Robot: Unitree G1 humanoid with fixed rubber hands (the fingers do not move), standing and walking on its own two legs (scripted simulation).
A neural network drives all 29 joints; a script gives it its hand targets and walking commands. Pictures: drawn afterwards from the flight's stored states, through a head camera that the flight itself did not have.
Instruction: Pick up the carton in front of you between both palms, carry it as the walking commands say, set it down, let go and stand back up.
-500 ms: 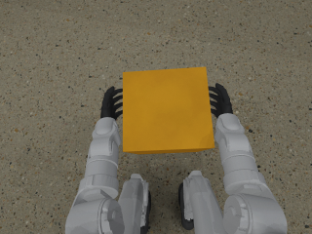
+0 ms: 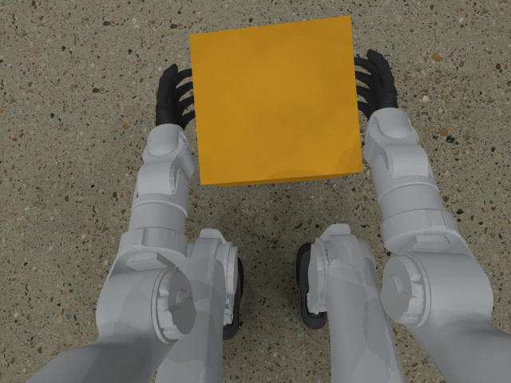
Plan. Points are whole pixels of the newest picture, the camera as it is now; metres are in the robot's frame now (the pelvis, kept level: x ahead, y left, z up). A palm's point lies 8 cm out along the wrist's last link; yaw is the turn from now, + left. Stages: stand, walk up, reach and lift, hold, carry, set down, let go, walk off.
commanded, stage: set down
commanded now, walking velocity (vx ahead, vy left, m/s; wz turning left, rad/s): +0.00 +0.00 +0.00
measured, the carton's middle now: (275, 122) +0.49 -0.02 -0.19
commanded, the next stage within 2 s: none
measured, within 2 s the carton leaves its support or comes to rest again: rests again in 0.72 s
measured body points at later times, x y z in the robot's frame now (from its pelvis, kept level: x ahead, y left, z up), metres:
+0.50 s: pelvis -0.01 +0.00 -0.09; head +0.34 -0.03 +0.20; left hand +0.52 +0.13 -0.24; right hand +0.53 -0.17 -0.25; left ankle +0.09 +0.12 -0.43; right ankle +0.11 -0.10 -0.43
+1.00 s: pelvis -0.02 +0.01 -0.11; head +0.32 -0.02 +0.18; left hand +0.51 +0.14 -0.26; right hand +0.52 -0.17 -0.27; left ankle +0.09 +0.12 -0.43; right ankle +0.11 -0.10 -0.43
